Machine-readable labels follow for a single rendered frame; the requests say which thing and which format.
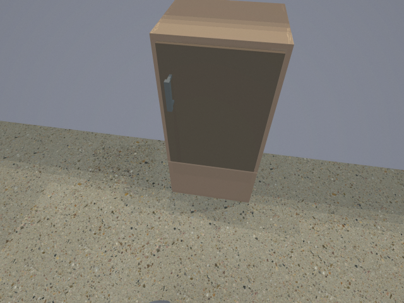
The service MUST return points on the handle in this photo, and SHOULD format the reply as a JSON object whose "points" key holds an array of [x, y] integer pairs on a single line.
{"points": [[168, 94]]}

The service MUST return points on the cupboard door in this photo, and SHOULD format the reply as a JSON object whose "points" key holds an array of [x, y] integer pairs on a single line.
{"points": [[222, 100]]}

